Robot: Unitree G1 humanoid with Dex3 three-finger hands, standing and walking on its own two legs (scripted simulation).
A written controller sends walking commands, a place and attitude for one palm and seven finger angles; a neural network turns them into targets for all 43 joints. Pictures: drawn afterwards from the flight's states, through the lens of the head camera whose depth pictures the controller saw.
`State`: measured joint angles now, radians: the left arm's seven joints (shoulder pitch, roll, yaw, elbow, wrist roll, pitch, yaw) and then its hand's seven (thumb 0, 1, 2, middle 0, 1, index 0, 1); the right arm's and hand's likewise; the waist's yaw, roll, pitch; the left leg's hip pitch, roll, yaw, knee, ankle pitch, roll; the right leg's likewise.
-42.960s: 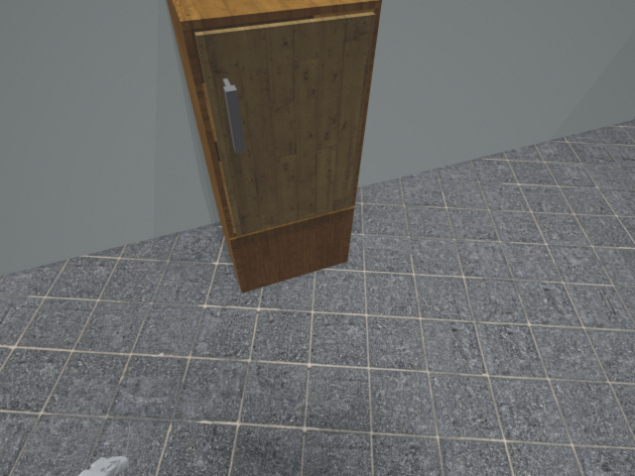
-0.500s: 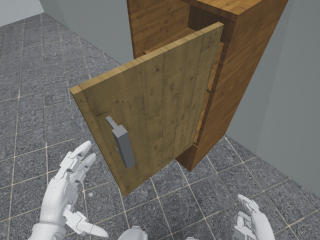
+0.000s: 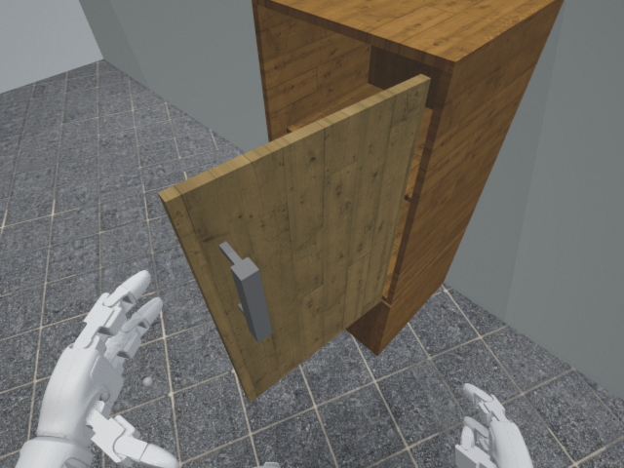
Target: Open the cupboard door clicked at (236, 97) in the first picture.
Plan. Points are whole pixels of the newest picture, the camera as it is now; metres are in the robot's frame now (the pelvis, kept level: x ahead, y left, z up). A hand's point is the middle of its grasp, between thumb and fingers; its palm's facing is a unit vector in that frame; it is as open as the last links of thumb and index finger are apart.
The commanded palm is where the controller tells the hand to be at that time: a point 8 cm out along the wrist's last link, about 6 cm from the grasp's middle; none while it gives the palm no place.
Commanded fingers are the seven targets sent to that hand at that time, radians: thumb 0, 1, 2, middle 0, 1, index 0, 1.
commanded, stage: draw the hand back to the body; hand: left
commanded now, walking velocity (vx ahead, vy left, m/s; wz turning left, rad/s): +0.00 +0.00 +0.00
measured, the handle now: (244, 293) +0.33 +0.11 +0.06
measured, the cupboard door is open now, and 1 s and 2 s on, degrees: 83 83 83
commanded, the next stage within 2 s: step back with the hand held close in 1.28 s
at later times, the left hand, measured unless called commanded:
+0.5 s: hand (70, 359) +0.20 +0.24 +0.14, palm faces +0.27 -0.89 -0.36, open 13.9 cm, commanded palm +0.16 +0.29 +0.17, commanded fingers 0.00 0.23 0.62 -0.18 -0.30 -0.18 -0.30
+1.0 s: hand out of the picture +0.22 +0.27 +0.22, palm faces +0.44 -0.80 -0.41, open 8.2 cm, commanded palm +0.17 +0.31 +0.23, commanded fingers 0.00 0.90 0.90 -0.20 -0.30 -0.20 -0.30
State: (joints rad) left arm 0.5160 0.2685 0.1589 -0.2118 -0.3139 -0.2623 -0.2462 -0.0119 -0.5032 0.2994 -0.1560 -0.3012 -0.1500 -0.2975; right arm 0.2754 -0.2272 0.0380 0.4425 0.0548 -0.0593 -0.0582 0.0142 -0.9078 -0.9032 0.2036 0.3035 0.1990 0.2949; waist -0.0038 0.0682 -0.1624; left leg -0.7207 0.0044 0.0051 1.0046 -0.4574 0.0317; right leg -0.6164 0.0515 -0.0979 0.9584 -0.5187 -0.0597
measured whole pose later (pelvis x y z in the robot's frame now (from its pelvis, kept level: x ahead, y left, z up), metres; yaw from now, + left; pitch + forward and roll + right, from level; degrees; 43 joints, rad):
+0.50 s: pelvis +0.02 +0.02 +0.04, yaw +0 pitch +2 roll -1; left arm 0.59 0.33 0.15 -0.39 -0.07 -0.03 0.12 -0.01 -0.10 0.47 -0.17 -0.30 -0.17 -0.30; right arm 0.26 -0.23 0.06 0.52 0.03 -0.08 -0.10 0.01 -0.91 -0.90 0.20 0.30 0.20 0.29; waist 0.04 0.06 -0.08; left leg -0.38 -0.03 0.03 0.68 -0.34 0.06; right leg -0.28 0.03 -0.06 0.63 -0.39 -0.03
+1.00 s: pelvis +0.03 +0.01 +0.06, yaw -1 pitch -3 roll +0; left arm 0.47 0.37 0.35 -0.40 -0.08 -0.06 0.12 0.01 0.75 0.84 -0.21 -0.30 -0.20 -0.30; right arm 0.20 -0.24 0.04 0.60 0.02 -0.07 -0.06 0.01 -0.91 -0.90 0.20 0.30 0.20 0.29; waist 0.06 0.06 -0.01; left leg -0.14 -0.03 0.04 0.44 -0.25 0.05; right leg -0.05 0.03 -0.04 0.39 -0.29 -0.03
